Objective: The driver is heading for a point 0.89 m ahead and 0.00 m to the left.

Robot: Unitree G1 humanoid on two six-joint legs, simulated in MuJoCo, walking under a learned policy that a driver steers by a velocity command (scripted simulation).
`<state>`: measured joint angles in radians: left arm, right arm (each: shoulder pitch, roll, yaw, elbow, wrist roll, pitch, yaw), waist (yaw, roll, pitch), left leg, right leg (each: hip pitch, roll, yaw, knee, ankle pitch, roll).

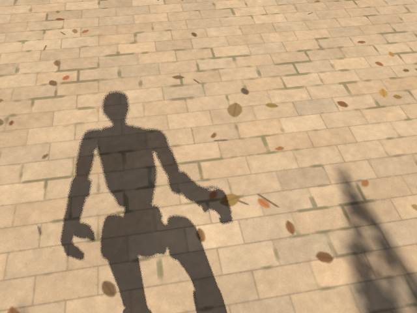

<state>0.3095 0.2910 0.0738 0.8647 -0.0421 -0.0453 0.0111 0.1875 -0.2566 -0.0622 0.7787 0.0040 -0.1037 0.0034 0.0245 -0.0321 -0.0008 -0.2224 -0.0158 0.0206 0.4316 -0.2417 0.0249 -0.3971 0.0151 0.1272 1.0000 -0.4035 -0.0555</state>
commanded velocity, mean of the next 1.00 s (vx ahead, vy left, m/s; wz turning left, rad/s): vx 0.49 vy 0.00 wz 0.08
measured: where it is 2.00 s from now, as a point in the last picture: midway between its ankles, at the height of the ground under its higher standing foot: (223, 212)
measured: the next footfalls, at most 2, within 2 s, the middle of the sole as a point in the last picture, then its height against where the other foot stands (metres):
right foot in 0.36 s outside the picture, level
left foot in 0.92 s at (212, 269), level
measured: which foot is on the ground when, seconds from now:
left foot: down 0.00-0.36, up 0.38-0.90, down 0.92-1.00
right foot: up 0.00-0.34, down 0.36-0.90, up 0.92-1.00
